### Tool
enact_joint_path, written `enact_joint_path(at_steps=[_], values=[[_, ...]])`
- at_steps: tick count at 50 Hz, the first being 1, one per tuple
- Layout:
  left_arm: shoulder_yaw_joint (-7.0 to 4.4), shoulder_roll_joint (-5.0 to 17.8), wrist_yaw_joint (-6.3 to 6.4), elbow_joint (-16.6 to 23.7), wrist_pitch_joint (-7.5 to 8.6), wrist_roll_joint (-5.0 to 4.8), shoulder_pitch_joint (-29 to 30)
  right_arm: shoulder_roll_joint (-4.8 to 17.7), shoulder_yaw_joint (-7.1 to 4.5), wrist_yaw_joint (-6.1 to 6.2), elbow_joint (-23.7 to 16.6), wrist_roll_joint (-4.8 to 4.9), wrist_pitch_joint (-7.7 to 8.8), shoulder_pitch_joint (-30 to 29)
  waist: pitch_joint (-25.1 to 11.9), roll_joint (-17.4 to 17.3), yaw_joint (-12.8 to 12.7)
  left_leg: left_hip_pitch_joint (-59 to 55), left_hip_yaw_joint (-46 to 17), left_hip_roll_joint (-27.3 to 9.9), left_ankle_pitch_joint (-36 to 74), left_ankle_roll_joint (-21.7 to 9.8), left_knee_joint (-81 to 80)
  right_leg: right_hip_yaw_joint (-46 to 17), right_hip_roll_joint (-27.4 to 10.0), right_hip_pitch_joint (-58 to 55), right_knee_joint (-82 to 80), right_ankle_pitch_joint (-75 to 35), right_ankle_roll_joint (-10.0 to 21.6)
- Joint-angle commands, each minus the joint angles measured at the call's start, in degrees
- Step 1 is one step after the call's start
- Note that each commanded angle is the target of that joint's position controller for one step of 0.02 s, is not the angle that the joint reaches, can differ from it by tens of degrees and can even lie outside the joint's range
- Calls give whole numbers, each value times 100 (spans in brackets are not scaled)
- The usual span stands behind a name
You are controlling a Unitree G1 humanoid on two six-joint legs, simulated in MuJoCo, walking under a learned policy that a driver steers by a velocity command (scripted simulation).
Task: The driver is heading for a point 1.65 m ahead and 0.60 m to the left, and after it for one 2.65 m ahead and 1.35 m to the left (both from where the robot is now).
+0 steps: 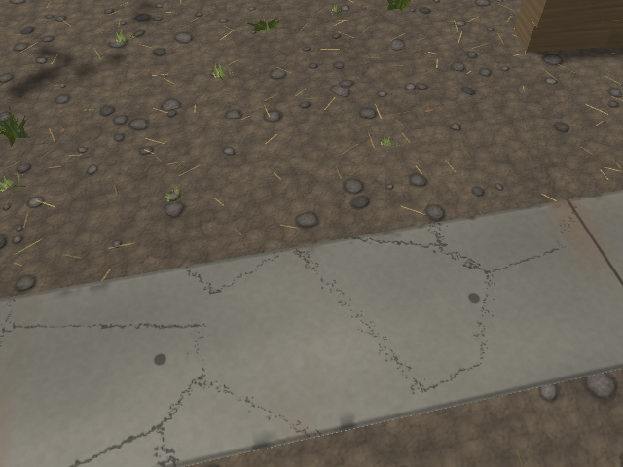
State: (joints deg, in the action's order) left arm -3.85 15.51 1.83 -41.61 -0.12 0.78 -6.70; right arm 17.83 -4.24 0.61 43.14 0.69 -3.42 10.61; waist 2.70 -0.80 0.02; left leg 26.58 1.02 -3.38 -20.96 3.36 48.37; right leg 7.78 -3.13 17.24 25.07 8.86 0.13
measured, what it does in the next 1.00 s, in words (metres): steps on the spot, turning left: left foot, then right foot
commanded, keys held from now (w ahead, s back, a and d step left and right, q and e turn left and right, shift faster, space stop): q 0.68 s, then no key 0.22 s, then w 0.10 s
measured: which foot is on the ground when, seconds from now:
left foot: up 0.00-0.06, down 0.08-0.58, up 0.60-0.94, down 0.96-1.00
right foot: down 0.00-0.08, up 0.10-0.56, down 0.58-0.96, up 0.98-1.00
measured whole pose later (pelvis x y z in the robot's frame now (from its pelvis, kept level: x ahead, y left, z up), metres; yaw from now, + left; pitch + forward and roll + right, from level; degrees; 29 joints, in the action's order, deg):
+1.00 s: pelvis +0.02 +0.03 +0.00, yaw +29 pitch +0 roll +0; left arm -2.9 16.6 -0.2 -45.3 -0.1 0.0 -9.9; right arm 15.7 -2.9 0.5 37.1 0.2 -2.9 11.0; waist 2.2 1.4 -1.4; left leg 13.5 -1.4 0.8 -15.9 -0.4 29.1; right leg 1.4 -3.5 15.4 35.4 23.3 -1.8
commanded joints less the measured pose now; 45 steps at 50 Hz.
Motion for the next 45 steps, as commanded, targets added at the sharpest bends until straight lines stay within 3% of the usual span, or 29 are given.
enact_joint_path(at_steps=[1, 3, 4, 5, 6, 7, 9, 10, 12, 17, 24, 27, 28, 29, 30, 31, 32, 33, 34, 37, 41, 44, 45], values=[[-276, 1024, 16, 297, 37, -115, 303, 471, -133, -115, -382, -3, 16, 305, -874, 900, 147, -789, 174, 28, 330, -240, -768, -915, -1570, -554, -582, -1068, 1122], [-263, 908, 16, 153, -5, -209, 179, 555, -206, -134, -284, -46, 18, 599, -817, 643, 275, -1517, 251, 267, 1027, -545, -1769, -567, -1293, -229, 49, -276, 636], [-218, 670, -11, 41, -31, -131, -119, 916, -311, -73, -316, -69, 29, 684, -627, -327, 183, -1947, -674, -235, 2097, -865, -2521, -38, -815, 422, 1125, 621, 113], [-116, 408, -36, 286, -51, 140, -60, 1521, -401, 38, -553, -78, 44, 569, -450, -2041, -14, -2441, -2686, -1648, 3853, -1777, -2745, 181, 73, 1997, 2879, 2867, -491], [-196, 662, 22, 442, -28, 64, 526, 1482, -372, -36, -628, -310, 168, 696, -748, -1504, 461, -1986, -3119, -1886, 3266, -2418, -3063, -805, 336, 2225, 3796, 3069, -424], [-258, 816, 58, 408, -40, -70, 582, 1364, -337, -64, -624, -317, 285, 491, -606, -979, 322, -1858, -2654, -1562, 2708, -2166, -3113, -1050, 223, 2256, 4094, 2556, -305], [-323, 843, 150, 162, -88, -38, 279, 966, -235, 7, -709, -62, 335, -84, -554, -614, 42, -1825, -2082, -1095, 2218, -1586, -3006, -1173, 97, 2265, 3977, 1692, -280], [-336, 842, 162, 135, -87, -3, 193, 899, -196, 50, -750, -34, 321, -195, -595, -686, -28, -1685, -1953, -980, 2445, -1540, -2973, -1161, 147, 2064, 4043, 1428, -332], [-329, 751, 132, 114, -39, -40, 87, 816, -158, 104, -786, -66, 300, -116, -791, -637, -52, -1809, -1869, -849, 2711, -1556, -2924, -1171, 264, 1887, 3995, 1122, -393], [-243, 583, 78, 194, 28, -78, 337, 966, -229, 182, -823, -20, 245, 60, -779, -682, 115, -2143, -2155, -741, 2318, -1574, -2810, -1303, 364, 1733, 2554, 930, -531], [-248, 705, -80, 209, 169, -147, 243, 1040, -283, 91, -972, 3, 141, -143, -753, -846, 140, -1815, -2936, -619, 2528, -1640, -2600, -1358, 573, 730, 1272, 1222, -444], [-278, 728, -156, 118, 246, -153, -140, 987, -272, 108, -1059, 101, 82, -388, -831, -815, -131, -1730, -3047, -342, 2653, -1368, -2270, -1246, 586, -103, -139, 402, -273], [-327, 867, -153, 66, 253, -119, -306, 876, -243, 132, -1091, 115, 72, -369, -885, -662, -169, -1364, -2902, -116, 2050, -1117, -2045, -1379, 261, -721, -573, -268, -136], [-397, 1234, -115, 119, 215, -24, -365, 572, -164, 120, -1097, 41, 78, -87, -1064, 364, 13, -662, -2223, 412, 391, -781, -1028, -2327, -862, -1423, -675, -929, 293], [-440, 1534, -115, 101, 161, 139, -248, 654, -207, 109, -1234, 83, 126, 29, -720, 1755, 207, 524, -1153, 1256, -1585, -435, 14, -3605, -1810, -1355, -800, -1995, 1300], [-360, 1198, -99, 257, 180, 127, -59, 1141, -353, 103, -1112, -24, 171, 167, -677, 1267, 142, 666, -1135, 791, -1599, -178, 1288, -3607, -2120, -1129, -773, -2033, 1675], [-267, 897, -60, 339, 176, 77, 197, 1283, -436, 83, -985, 23, 153, 216, -597, 916, 217, 641, -1090, 686, -1205, -90, 1737, -2994, -1759, -987, -686, -1826, 1471], [-232, 793, -35, 377, 155, 14, 386, 1147, -434, 97, -863, 31, 88, 297, -485, 751, 274, 676, -1008, 634, -879, 18, 1947, -2473, -1363, -949, -629, -1476, 1204], [-206, 741, -9, 383, 143, -62, 413, 1019, -404, 102, -859, 17, 37, 278, -401, 768, 198, 863, -968, 609, -582, 110, 2143, -2227, -1237, -1025, -610, -1445, 1131], [-195, 827, 29, 273, 66, -29, 40, 603, -255, 73, -1041, 65, 41, -55, -403, 899, -55, 805, -657, 593, -356, 237, 1621, -1759, -1014, -1217, -629, -1865, 1247], [-248, 1053, -29, 237, 0, -66, 14, 379, -105, 39, -1170, -22, 80, -262, -641, 1077, -190, 19, -370, 350, -473, 224, 113, -1555, -1122, -1359, -519, -2115, 1311], [-248, 1152, -108, 151, -28, -145, -44, 459, -106, 10, -1118, -1, 79, -150, -653, 1169, -195, -691, -91, 392, -191, 125, -957, -1565, -1169, -1199, -404, -2169, 1291], [-226, 1139, -122, 119, -32, -189, -9, 446, -111, -1, -1044, -3, 80, 3, -635, 1113, -91, -1010, -14, 434, 247, 35, -1582, -1526, -1120, -1118, -277, -2065, 1211]])
Velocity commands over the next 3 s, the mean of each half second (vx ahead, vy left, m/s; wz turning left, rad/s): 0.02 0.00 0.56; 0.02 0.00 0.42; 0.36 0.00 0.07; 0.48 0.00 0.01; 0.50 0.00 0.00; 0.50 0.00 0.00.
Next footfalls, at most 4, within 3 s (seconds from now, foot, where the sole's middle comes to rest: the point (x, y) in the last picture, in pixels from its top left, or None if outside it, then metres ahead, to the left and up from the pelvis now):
0.08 left None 0.05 0.12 -0.77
0.58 right None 0.12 -0.09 -0.77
0.96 left None -0.01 0.15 -0.77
1.38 right None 0.28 0.02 -0.77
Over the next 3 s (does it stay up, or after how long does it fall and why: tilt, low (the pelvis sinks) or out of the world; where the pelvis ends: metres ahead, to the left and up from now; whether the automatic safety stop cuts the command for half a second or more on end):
stays up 0.92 0.51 -0.07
